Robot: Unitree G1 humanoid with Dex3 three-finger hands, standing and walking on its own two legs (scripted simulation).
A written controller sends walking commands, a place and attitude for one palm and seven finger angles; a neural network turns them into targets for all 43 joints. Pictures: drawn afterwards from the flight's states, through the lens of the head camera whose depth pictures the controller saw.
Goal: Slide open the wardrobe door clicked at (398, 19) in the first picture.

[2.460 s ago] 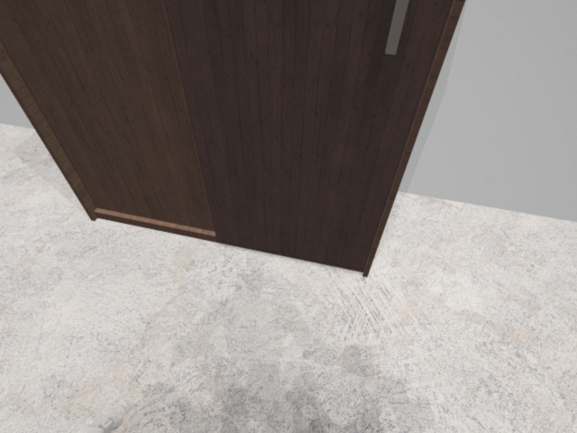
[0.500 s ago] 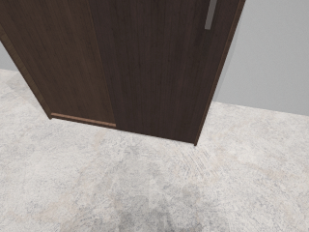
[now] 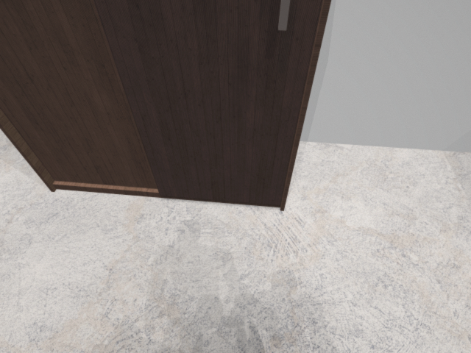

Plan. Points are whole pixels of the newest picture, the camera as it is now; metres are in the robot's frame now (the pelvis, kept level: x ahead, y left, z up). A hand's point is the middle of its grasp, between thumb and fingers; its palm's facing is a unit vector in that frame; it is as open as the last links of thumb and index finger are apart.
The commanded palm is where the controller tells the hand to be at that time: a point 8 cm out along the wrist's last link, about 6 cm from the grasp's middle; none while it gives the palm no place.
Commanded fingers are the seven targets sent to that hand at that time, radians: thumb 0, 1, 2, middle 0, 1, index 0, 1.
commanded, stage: take the last steps up to it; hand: right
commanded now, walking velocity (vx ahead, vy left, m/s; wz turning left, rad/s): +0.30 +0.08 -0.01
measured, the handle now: out of the picture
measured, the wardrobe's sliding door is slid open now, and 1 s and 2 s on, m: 0.00 0.00 0.00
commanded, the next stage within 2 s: come to a stop and stand still in 0.94 s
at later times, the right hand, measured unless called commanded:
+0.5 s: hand out of the picture +0.01 -0.16 -0.18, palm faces +0.12 +0.99 -0.08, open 7.4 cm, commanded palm none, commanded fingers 0.00 -0.90 -0.90 0.20 0.30 0.20 0.30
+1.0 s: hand (295, 229) +0.44 -0.13 -0.17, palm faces -0.03 +0.98 -0.21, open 7.4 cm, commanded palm none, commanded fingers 0.00 -0.90 -0.90 0.20 0.30 0.20 0.30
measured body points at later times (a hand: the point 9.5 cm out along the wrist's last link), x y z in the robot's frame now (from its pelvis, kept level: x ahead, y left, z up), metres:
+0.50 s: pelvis +0.13 -0.03 -0.01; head +0.15 -0.06 +0.44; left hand +0.22 +0.19 -0.14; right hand +0.01 -0.21 -0.17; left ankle +0.02 +0.10 -0.68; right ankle +0.15 -0.12 -0.74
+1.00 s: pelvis +0.33 +0.05 -0.01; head +0.38 +0.07 +0.43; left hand +0.24 +0.26 -0.17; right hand +0.44 -0.18 -0.15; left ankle +0.40 +0.15 -0.74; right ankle +0.20 -0.10 -0.65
